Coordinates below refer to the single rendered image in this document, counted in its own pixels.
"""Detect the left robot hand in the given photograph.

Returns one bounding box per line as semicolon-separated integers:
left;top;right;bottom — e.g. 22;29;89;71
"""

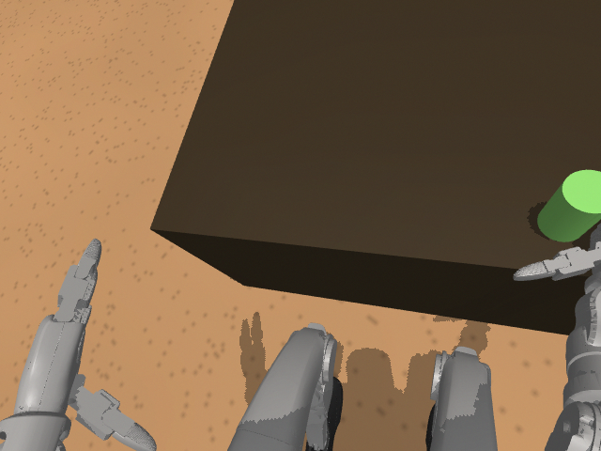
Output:
13;239;157;451

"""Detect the right robot arm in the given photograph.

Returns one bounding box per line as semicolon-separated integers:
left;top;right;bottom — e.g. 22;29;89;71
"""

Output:
545;272;601;451

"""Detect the left robot arm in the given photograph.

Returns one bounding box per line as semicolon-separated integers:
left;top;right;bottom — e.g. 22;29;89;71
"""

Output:
0;412;71;451

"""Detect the left robot foot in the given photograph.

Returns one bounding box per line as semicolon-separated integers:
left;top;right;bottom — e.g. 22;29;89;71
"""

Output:
305;377;343;451

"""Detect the right robot hand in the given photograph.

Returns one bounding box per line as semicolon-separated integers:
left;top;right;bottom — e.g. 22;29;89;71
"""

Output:
513;223;601;281

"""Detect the can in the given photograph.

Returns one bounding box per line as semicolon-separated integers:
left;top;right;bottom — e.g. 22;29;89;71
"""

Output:
537;170;601;242

